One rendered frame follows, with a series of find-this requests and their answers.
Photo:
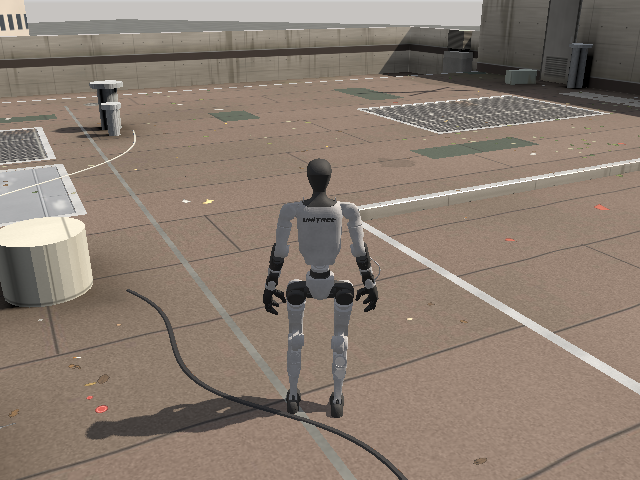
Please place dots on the left robot upper arm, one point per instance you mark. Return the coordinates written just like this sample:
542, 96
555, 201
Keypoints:
287, 213

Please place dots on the robot right shin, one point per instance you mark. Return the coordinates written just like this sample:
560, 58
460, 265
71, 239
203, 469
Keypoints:
339, 366

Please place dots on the robot right thigh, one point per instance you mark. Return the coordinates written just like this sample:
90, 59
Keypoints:
343, 302

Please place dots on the robot left hand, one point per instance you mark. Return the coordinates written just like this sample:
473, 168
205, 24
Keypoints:
268, 300

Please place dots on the robot right hand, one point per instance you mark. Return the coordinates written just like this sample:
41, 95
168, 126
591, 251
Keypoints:
372, 297

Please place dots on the left robot forearm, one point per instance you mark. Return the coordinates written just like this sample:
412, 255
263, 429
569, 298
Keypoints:
274, 270

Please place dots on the right robot forearm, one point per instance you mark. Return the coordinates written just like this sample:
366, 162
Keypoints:
365, 269

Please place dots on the right robot upper arm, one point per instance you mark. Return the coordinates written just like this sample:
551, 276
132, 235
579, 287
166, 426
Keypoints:
350, 211

